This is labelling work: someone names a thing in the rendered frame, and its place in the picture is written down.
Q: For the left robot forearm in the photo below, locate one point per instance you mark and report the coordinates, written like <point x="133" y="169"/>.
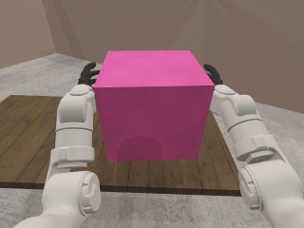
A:
<point x="74" y="127"/>

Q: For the right robot upper arm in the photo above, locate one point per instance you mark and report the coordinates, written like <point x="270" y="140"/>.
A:
<point x="272" y="188"/>

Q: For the left robot upper arm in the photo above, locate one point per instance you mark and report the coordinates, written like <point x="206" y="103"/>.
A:
<point x="68" y="199"/>

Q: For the table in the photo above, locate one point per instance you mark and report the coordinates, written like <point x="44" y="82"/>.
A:
<point x="28" y="134"/>

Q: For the robot right hand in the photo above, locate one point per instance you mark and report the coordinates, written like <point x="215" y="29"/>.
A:
<point x="214" y="76"/>

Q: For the right robot forearm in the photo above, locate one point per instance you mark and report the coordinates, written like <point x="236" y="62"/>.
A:
<point x="251" y="140"/>

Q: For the carton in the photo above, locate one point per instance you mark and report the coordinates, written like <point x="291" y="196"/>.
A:
<point x="152" y="104"/>

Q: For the robot left hand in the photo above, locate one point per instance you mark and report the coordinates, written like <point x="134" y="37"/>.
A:
<point x="86" y="74"/>

